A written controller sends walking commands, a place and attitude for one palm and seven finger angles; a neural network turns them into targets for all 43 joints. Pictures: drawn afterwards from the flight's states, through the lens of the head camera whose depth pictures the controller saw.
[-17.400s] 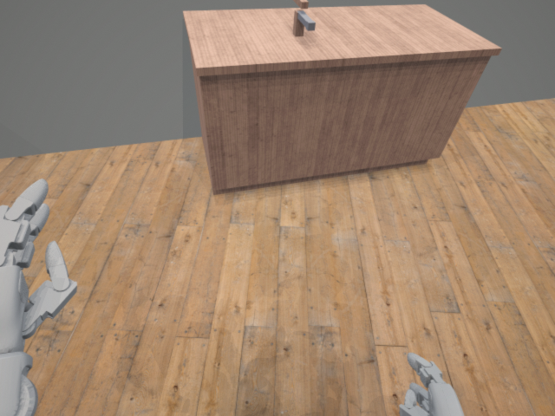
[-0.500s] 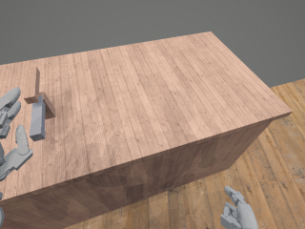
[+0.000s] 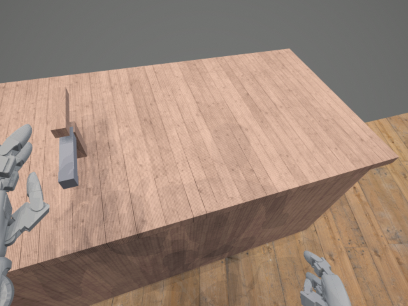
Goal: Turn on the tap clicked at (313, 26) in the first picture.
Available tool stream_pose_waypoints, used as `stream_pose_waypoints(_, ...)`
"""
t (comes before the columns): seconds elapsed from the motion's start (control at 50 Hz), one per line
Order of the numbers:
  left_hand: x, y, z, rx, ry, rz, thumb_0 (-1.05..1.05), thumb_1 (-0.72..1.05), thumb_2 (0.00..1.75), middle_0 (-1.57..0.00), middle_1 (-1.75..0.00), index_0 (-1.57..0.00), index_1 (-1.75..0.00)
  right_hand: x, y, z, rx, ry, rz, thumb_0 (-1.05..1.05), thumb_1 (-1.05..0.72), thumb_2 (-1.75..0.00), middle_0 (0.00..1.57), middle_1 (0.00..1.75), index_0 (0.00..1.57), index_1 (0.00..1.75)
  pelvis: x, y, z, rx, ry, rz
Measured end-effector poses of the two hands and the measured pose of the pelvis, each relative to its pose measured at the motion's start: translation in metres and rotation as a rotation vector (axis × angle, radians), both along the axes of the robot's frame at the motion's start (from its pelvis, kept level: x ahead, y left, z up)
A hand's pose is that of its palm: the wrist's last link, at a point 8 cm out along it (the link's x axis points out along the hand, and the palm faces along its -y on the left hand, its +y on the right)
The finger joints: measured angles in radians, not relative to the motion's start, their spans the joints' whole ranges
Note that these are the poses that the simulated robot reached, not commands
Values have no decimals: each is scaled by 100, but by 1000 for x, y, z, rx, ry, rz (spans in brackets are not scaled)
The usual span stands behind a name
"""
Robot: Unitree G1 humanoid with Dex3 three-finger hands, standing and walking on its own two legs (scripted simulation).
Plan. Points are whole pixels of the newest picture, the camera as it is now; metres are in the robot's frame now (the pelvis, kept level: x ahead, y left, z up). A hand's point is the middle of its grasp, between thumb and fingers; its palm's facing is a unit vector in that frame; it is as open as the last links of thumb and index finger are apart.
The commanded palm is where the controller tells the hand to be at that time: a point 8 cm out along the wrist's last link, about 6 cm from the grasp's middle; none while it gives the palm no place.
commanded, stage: come to a stop and stand still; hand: left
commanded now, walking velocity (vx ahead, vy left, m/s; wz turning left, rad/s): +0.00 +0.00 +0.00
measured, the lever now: (68, 179) +0.33 +0.30 +0.03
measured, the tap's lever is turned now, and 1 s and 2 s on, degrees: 0 0 0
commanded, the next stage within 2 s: look again from close up in 0.50 s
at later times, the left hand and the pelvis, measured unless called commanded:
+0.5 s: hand out of the picture +0.21 +0.30 +0.16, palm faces +0.38 -0.86 -0.36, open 7.4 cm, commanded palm +0.15 +0.33 +0.18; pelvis -0.01 +0.05 +0.00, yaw +0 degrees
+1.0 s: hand (12, 213) +0.20 +0.27 +0.16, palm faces +0.36 -0.86 -0.37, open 7.4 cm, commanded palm +0.14 +0.31 +0.18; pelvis -0.02 +0.03 +0.00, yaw +0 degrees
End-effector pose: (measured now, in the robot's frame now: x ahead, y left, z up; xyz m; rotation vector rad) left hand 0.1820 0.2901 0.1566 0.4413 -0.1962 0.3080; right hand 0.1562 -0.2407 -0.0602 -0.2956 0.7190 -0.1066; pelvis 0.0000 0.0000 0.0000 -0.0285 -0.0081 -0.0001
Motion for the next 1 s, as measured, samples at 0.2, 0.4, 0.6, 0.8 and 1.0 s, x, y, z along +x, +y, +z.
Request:
stream_pose_waypoints(0.2, -2, 30, 20, -3, -104, 35, 1, 89, 90, -21, -30, -21, -31, 21, 64, 5, 75, -65, 67, 1, -90, -90, 20, 30, 21, 30, -2, 29, 2, -5, -7, 3)
stream_pose_waypoints(0.4, -6, 47, 10, -13, -61, 24, 1, 89, 90, -21, -30, -21, -31, 13, 89, 4, 85, -48, 80, 1, -90, -90, 20, 30, 21, 30, -6, 45, 2, -3, -7, 2)
stream_pose_waypoints(0.6, -12, 48, 14, 3, -79, 5, 1, 89, 90, -21, -30, -21, -31, -6, 75, 2, 50, -16, 37, 1, -90, -90, 20, 30, 21, 30, -11, 49, 3, -1, -12, 3)
stream_pose_waypoints(0.8, -17, 37, 14, 7, -67, -7, 1, 89, 90, -21, -30, -21, -31, -15, 60, 2, 50, -30, 2, 1, -90, -90, 20, 30, 21, 30, -15, 42, 3, 3, -16, 1)
stream_pose_waypoints(1.0, -21, 24, 16, 6, -58, 1, 1, 89, 90, -21, -30, -21, -31, -14, 50, 0, 69, -45, -1, 1, -90, -90, 20, 30, 21, 30, -17, 31, 4, 5, -16, -1)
